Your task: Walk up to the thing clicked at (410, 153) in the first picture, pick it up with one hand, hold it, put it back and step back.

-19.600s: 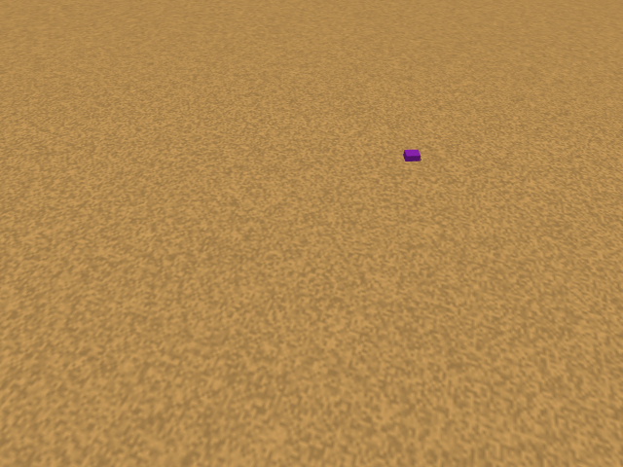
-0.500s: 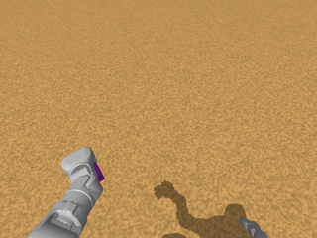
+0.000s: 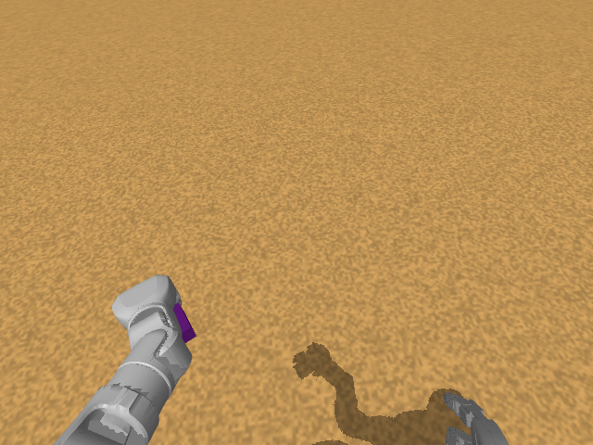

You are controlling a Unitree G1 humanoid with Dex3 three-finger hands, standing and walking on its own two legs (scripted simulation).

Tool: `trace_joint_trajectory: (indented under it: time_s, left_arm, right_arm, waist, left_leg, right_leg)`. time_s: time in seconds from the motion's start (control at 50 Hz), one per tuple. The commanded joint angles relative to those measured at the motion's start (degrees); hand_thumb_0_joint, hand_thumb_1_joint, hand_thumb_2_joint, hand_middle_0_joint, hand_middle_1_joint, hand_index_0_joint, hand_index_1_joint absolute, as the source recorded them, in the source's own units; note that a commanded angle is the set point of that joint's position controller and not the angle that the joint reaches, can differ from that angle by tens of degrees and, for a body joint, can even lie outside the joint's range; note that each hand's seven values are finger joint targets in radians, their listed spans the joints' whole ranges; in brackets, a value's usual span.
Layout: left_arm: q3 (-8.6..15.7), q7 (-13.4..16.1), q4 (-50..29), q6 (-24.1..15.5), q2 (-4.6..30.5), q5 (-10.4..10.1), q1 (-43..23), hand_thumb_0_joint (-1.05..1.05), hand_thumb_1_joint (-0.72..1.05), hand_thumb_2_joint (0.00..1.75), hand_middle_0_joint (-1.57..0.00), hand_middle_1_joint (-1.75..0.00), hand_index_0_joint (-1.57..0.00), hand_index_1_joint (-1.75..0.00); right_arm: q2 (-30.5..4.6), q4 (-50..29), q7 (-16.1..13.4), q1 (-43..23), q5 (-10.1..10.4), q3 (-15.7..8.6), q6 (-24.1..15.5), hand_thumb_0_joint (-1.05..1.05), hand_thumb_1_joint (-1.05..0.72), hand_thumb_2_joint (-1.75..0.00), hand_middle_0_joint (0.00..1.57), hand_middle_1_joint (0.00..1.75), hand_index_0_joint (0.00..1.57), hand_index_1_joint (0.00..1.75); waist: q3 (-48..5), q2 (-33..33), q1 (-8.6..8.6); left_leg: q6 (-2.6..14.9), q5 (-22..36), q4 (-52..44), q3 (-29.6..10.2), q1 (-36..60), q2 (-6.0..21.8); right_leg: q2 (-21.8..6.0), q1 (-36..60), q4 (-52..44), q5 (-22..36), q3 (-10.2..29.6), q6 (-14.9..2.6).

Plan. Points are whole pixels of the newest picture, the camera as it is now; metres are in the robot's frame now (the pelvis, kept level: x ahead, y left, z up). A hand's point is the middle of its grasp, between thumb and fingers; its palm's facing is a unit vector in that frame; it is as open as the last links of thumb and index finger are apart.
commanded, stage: hold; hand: left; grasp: from above
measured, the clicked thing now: (166, 331) +0.31 +0.24 -0.08
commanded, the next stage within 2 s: crouch in 0.64 s
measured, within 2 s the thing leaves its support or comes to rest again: neither
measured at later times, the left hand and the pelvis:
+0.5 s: hand (162, 328) +0.29 +0.23 -0.03, palm faces -0.34 -0.26 -0.90, open 8.3 cm; pelvis +0.00 +0.00 +0.00, yaw +0 degrees
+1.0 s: hand (171, 345) +0.28 +0.22 -0.07, palm faces -0.39 -0.23 -0.89, open 8.1 cm; pelvis -0.01 +0.00 +0.00, yaw +0 degrees
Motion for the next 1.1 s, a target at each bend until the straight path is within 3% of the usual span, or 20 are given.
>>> trace_joint_trajectory:
  time_s: [0.0,0.16,0.28,0.32,0.34,0.36,0.38,0.46,0.54,0.62,0.7,0.74,0.78,0.82,0.94,1.08]
  left_arm:
    - [2.75,1.22,-11.53,-0.30,10.36,3.11,-20.88,0.00,0.50,0.39,-0.91,-0.42,-0.91,-0.42]
    - [2.36,-0.05,-11.53,-0.17,10.13,3.80,-18.04,0.00,0.52,0.42,-0.93,-0.44,-0.92,-0.44]
    - [2.66,0.10,-14.68,-0.79,11.14,4.36,-21.49,0.00,0.55,0.40,-0.95,-0.43,-0.95,-0.43]
    - [1.98,0.05,-12.59,-0.53,9.85,4.58,-19.38,0.00,0.53,0.41,-0.94,-0.42,-0.94,-0.43]
    - [2.31,0.19,-12.60,-0.53,10.17,4.45,-19.07,0.00,0.54,0.40,-0.94,-0.42,-0.94,-0.42]
    - [2.18,0.16,-10.15,-0.48,9.84,4.39,-18.58,0.00,0.52,0.39,-0.94,-0.42,-0.94,-0.42]
    - [2.31,0.13,-13.76,-0.78,10.07,4.11,-20.90,0.00,0.53,0.39,-0.95,-0.42,-0.95,-0.42]
    - [1.55,0.20,-10.47,-0.24,8.51,4.06,-17.75,0.00,0.55,0.43,-0.96,-0.45,-0.95,-0.45]
    - [2.68,0.71,-11.00,-0.20,10.15,3.96,-20.20,0.00,0.58,0.42,-0.99,-0.44,-0.98,-0.44]
    - [2.16,1.44,-9.41,0.12,8.74,3.95,-18.76,0.00,0.57,0.41,-0.98,-0.43,-0.98,-0.43]
    - [1.91,2.00,-12.03,0.04,8.20,3.47,-20.78,0.00,0.59,0.44,-1.00,-0.44,-0.99,-0.44]
    - [2.18,2.40,-10.37,0.24,8.64,3.83,-20.00,0.00,0.49,0.38,-0.89,-0.42,-0.90,-0.39]
    - [2.25,2.81,-8.87,0.15,8.59,3.88,-18.99,0.00,0.61,0.31,-0.99,-0.36,-1.02,-0.33]
    - [1.78,3.09,-7.77,-0.87,7.74,4.04,-19.33,0.00,0.65,0.29,-1.01,-0.35,-1.05,-0.32]
    - [2.13,6.29,0.95,-4.73,6.05,4.18,-19.38,0.00,0.66,0.24,-1.02,-0.32,-1.05,-0.28]
    - [5.53,14.55,12.27,-9.95,5.65,5.24,-27.44,0.00,0.69,0.21,-1.03,-0.34,-1.08,-0.29]
  right_arm:
    - [-6.40,-8.26,-0.64,-5.11,0.51,-2.14,-2.54,0.00,-0.89,-0.90,0.20,0.30,0.20,0.30]
    - [-6.38,-9.38,-0.67,-5.36,0.55,-2.35,-2.18,0.00,-0.89,-0.90,0.20,0.30,0.20,0.30]
    - [-6.33,-9.65,-0.78,-5.67,0.47,-2.34,-2.13,0.00,-0.89,-0.90,0.20,0.30,0.20,0.30]
    - [-6.32,-9.53,-0.79,-5.51,0.51,-2.31,-2.03,0.00,-0.89,-0.90,0.20,0.30,0.20,0.30]
    - [-6.31,-9.49,-0.79,-5.74,0.44,-2.34,-1.97,0.00,-0.89,-0.90,0.20,0.30,0.20,0.30]
    - [-6.64,-9.28,-0.69,-5.14,0.34,-2.32,-2.07,0.00,-0.90,-0.90,0.20,0.30,0.20,0.30]
    - [-6.34,-9.53,-0.67,-5.90,0.33,-2.39,-2.07,0.00,-0.90,-0.90,0.20,0.30,0.20,0.30]
    - [-6.34,-9.21,-0.51,-5.67,0.38,-2.32,-2.24,0.00,-0.90,-0.90,0.20,0.30,0.20,0.30]
    - [-6.46,-9.22,-0.34,-5.36,0.29,-2.40,-2.45,0.00,-0.90,-0.90,0.20,0.30,0.20,0.30]
    - [-6.25,-9.42,-0.29,-5.90,0.19,-2.16,-2.45,0.00,-0.90,-0.90,0.20,0.30,0.20,0.30]
    - [-6.21,-9.09,0.02,-5.83,0.12,-2.37,-2.61,0.00,-0.90,-0.90,0.20,0.30,0.20,0.30]
    - [-6.38,-8.81,0.11,-5.23,0.09,-2.31,-2.59,0.00,-0.84,-0.88,0.20,0.30,0.20,0.30]
    - [-6.40,-8.57,0.12,-5.07,0.23,-2.16,-2.41,0.00,-0.86,-0.89,0.20,0.30,0.20,0.30]
    - [-6.36,-8.25,0.07,-4.59,0.02,-2.34,-2.65,0.00,-0.86,-0.89,0.20,0.30,0.20,0.30]
    - [-6.85,-6.82,0.26,-1.86,-0.25,-2.94,-3.59,0.00,-0.86,-0.89,0.20,0.30,0.20,0.30]
    - [-7.27,-3.40,1.10,3.77,-1.66,-4.26,-3.92,0.00,-0.87,-0.89,0.20,0.30,0.20,0.30]
  waist:
    - [-13.72,-3.41,-0.09]
    - [-13.02,-2.93,0.33]
    - [-14.21,-1.74,0.02]
    - [-13.09,-1.98,0.17]
    - [-12.96,-2.75,0.39]
    - [-12.21,-4.24,-0.55]
    - [-13.31,-2.58,0.33]
    - [-12.07,-3.33,-0.08]
    - [-12.85,-3.32,-0.02]
    - [-10.87,-4.18,0.05]
    - [-13.49,-2.68,0.25]
    - [-13.62,-3.59,-0.26]
    - [-12.23,-4.51,-0.38]
    - [-10.91,-4.70,-0.69]
    - [-8.46,-5.36,-2.22]
    - [-12.16,-3.96,-5.16]
  left_leg:
    - [2.44,13.96,-2.63,0.60,7.17,-3.50]
    - [2.25,14.26,-3.32,0.42,7.19,-3.29]
    - [2.22,14.08,-3.75,0.40,8.38,-3.29]
    - [2.13,14.03,-3.88,0.27,8.22,-3.04]
    - [2.26,14.39,-3.67,0.29,8.05,-3.27]
    - [2.41,13.78,-3.61,0.19,7.48,-3.18]
    - [2.42,14.13,-3.74,0.37,8.24,-3.34]
    - [2.09,13.53,-3.77,0.24,7.48,-3.13]
    - [2.22,13.46,-3.63,0.35,7.47,-3.27]
    - [2.37,11.78,-3.92,0.44,6.57,-3.28]
    - [2.37,12.54,-3.66,0.56,7.91,-3.37]
    - [2.62,13.10,-3.11,0.61,7.60,-3.47]
    - [2.64,12.68,-3.03,0.79,7.15,-3.59]
    - [2.50,11.13,-3.33,0.45,5.78,-3.32]
    - [2.21,7.61,-1.82,0.62,2.53,-3.24]
    - [1.53,6.24,9.68,0.89,-8.66,-2.68]
  right_leg:
    - [3.23,4.09,-4.82,16.02,-0.69,-0.58]
    - [3.51,4.41,-4.83,15.44,-0.98,-0.96]
    - [3.44,4.64,-5.01,15.39,-0.83,-0.99]
    - [3.59,4.52,-4.99,15.00,-1.04,-1.14]
    - [3.41,4.77,-5.26,15.47,-1.03,-0.97]
    - [3.50,4.39,-5.30,14.99,-1.00,-0.92]
    - [3.27,4.85,-5.38,15.72,-0.94,-0.91]
    - [3.51,4.44,-5.26,14.47,-1.11,-1.03]
    - [3.34,4.56,-5.56,14.68,-0.92,-0.94]
    - [3.25,4.04,-6.03,13.24,-1.02,-0.90]
    - [3.05,4.69,-5.70,14.19,-0.83,-0.91]
    - [3.03,4.66,-5.61,15.25,-0.74,-0.68]
    - [2.86,4.39,-5.75,15.09,-0.64,-0.55]
    - [3.16,3.09,-5.70,13.07,-0.94,-0.89]
    - [2.93,-0.59,-4.50,9.54,-0.49,-1.17]
    - [2.93,-11.38,6.08,9.05,0.09,-1.74]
